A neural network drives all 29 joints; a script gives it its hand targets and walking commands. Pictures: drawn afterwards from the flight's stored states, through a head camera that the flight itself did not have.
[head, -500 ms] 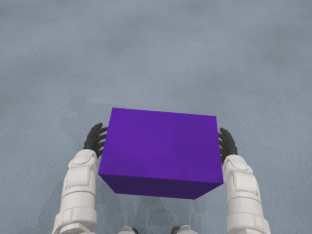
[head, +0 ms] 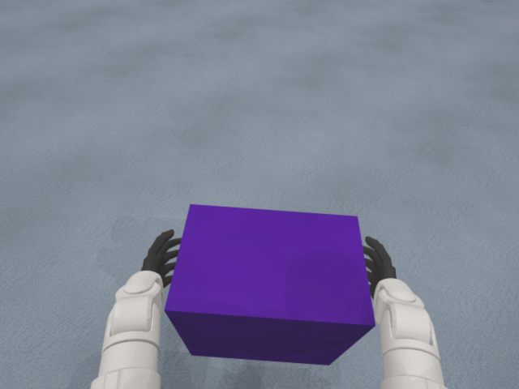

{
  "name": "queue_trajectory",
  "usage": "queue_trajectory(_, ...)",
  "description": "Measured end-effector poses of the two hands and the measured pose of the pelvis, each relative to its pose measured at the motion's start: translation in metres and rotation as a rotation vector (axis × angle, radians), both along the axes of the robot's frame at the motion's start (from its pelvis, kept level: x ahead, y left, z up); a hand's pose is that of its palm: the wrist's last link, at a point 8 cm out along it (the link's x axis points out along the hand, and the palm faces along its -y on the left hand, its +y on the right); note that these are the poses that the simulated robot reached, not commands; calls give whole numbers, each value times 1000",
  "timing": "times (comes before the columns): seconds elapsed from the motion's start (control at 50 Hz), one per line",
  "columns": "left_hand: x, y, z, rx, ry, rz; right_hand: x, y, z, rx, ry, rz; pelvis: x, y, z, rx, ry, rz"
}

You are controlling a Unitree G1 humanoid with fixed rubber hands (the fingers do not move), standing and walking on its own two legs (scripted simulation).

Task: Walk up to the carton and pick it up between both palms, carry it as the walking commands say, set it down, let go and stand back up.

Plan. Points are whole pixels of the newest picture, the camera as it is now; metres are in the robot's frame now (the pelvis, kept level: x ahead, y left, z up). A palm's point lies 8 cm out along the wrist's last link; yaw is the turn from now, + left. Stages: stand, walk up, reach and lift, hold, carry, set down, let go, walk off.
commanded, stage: reach and lift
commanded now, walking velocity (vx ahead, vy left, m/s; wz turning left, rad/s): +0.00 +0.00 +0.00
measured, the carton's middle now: (266, 292) +0.32 -0.01 -0.07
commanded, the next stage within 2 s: hold in 1.40 s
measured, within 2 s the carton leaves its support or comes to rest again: neither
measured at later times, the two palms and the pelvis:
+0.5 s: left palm (140, 275) +0.30 +0.17 +0.05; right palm (395, 283) +0.28 -0.19 +0.05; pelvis +0.01 +0.00 +0.01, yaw +0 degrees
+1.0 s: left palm (134, 282) +0.29 +0.18 +0.05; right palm (387, 280) +0.28 -0.18 +0.05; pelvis +0.01 +0.00 +0.01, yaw +0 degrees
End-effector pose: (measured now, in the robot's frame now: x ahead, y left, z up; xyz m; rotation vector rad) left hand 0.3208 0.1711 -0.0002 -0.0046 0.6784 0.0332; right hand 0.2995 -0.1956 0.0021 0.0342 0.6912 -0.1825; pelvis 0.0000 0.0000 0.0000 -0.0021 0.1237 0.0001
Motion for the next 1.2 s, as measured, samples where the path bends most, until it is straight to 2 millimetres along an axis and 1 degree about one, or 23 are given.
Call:
queue_trajectory(0.32, -12, 1, 42, -2, -53, 8, -11, 1, 41, -12, -50, 10, 12, 0, 10, -1, -147, 0)
queue_trajectory(0.44, -21, 3, 52, -6, -62, 17, -18, 3, 51, -13, -59, 11, 14, 2, 11, -2, -194, -1)
queue_trajectory(0.58, -27, 5, 51, -8, -43, 30, -23, 4, 48, -8, -39, 15, 10, 4, 10, -3, -226, -2)
queue_trajectory(0.74, -32, 10, 49, 3, -38, 53, -19, 9, 45, -13, -33, 47, 8, 5, 9, -2, -227, -5)
queue_trajectory(0.96, -33, 12, 50, 7, -41, 71, -15, 12, 44, -19, -34, 69, 11, 3, 10, -1, -218, -2)
queue_trajectory(1.2, -36, 10, 48, 4, -37, 74, -17, 10, 42, -22, -29, 70, 15, 1, 10, 0, -213, -5)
